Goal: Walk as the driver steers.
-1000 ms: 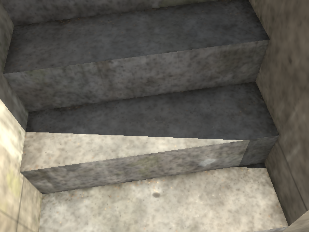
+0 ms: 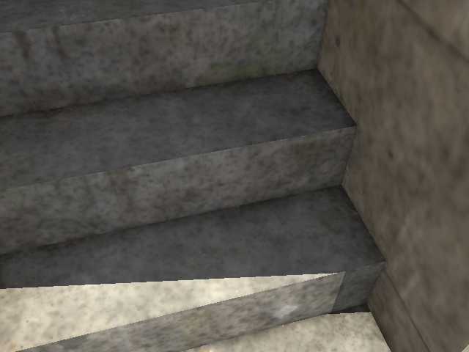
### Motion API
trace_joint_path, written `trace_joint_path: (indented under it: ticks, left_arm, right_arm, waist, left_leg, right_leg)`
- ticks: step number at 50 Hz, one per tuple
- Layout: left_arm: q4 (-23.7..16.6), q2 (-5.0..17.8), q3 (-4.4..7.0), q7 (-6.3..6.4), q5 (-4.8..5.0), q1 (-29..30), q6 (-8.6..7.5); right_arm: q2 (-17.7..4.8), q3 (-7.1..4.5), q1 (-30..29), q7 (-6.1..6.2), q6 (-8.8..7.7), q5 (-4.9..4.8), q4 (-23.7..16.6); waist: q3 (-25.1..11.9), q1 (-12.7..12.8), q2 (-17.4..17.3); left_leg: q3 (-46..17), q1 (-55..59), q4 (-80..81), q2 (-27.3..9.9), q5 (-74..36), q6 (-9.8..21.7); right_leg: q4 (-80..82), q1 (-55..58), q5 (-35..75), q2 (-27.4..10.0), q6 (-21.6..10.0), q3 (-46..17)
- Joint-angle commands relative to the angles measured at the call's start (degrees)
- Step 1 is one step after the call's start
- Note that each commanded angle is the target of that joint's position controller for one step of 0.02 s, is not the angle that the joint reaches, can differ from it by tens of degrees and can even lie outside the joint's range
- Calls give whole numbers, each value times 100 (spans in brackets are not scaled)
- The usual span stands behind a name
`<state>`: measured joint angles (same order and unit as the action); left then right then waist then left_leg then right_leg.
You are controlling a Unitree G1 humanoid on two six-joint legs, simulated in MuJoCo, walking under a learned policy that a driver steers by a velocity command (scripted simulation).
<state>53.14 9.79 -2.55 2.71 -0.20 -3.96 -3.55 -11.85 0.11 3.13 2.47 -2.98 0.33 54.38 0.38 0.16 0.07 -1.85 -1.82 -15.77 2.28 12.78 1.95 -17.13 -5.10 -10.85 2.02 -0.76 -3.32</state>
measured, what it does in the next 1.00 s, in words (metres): stands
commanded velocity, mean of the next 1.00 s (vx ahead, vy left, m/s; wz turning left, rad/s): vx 0.26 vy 0.03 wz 0.00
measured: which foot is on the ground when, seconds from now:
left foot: down 0.00-1.00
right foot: down 0.00-1.00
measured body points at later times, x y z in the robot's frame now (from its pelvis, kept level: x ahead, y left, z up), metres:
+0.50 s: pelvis -0.02 -0.01 +0.00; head -0.02 -0.01 +0.45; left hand +0.12 +0.23 -0.13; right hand +0.10 -0.26 -0.13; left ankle -0.05 +0.10 -0.75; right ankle -0.02 -0.11 -0.75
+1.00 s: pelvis -0.03 +0.01 +0.00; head -0.04 +0.02 +0.45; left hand +0.04 +0.25 -0.15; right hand +0.04 -0.23 -0.14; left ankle -0.05 +0.10 -0.75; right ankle -0.02 -0.11 -0.75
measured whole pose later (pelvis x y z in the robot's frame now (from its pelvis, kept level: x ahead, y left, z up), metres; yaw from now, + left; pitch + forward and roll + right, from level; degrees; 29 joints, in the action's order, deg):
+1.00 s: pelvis -0.03 +0.01 +0.00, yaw +0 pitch -2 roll +0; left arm 62.0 11.6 -1.2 1.9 -0.9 -8.6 -2.8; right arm -12.3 1.1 10.0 2.5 -2.3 0.1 63.0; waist 0.4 1.5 0.9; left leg -1.8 -2.7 -13.2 3.7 8.7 2.8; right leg -15.8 -6.5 -7.6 0.2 0.6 -3.6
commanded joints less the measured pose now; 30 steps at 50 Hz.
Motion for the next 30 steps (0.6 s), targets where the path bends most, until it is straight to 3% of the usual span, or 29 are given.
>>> trace_joint_path:
  ticks: [1,18,19,20,21,22,24,26,30]
  left_arm:
    - [-308,493,72,-4,-7,331,-87]
    - [-138,571,3,-69,-19,516,-151]
    - [240,835,116,-24,70,-9,-87]
    - [-63,822,130,-77,-161,142,-160]
    - [-18,841,153,-94,-114,108,-151]
    - [61,814,165,-91,-68,39,-116]
    - [78,663,135,-73,-75,194,-31]
    - [107,714,153,-56,-110,204,3]
    - [221,747,169,-51,-95,109,1]
  right_arm:
    - [-551,-81,-334,12,-76,-7,-275]
    - [-632,-18,-511,-19,-145,-12,-75]
    - [-817,-97,-377,-49,-137,162,-97]
    - [-980,-172,307,4,-9,-148,425]
    - [-860,-165,399,19,49,-158,457]
    - [-805,-175,385,26,87,-113,480]
    - [-682,-155,69,22,158,-18,423]
    - [-762,-181,22,13,185,4,458]
    - [-791,-183,215,8,164,2,578]
  waist:
    - [-495,-8,26]
    - [-464,3,42]
    - [-116,-78,158]
    - [-321,79,-126]
    - [-505,42,38]
    - [-537,53,140]
    - [-301,91,159]
    - [-125,127,151]
    - [-175,114,163]
  left_leg:
    - [-535,59,128,-790,-1861,35]
    - [-605,-90,390,-839,-1333,-33]
    - [-549,-122,91,-946,-1880,-87]
    - [-443,-340,-14,-758,-1884,-48]
    - [-403,-271,-2,-710,-1536,-53]
    - [-419,-223,89,-659,-1017,-47]
    - [-488,-241,249,-658,-711,-53]
    - [-509,-245,246,-662,-761,-35]
    - [-545,-205,313,-674,-749,-3]
  right_leg:
    - [101,276,2125,-739,-71,-500]
    - [451,284,1579,-769,-37,-517]
    - [115,105,2381,-723,-121,-377]
    - [-102,502,3131,-1005,-122,-558]
    - [-162,555,3234,-1030,-133,-600]
    - [-95,456,2719,-1012,-132,-625]
    - [96,94,1581,-924,-84,-622]
    - [199,-130,1142,-881,-66,-603]
    - [230,-93,960,-878,-70,-586]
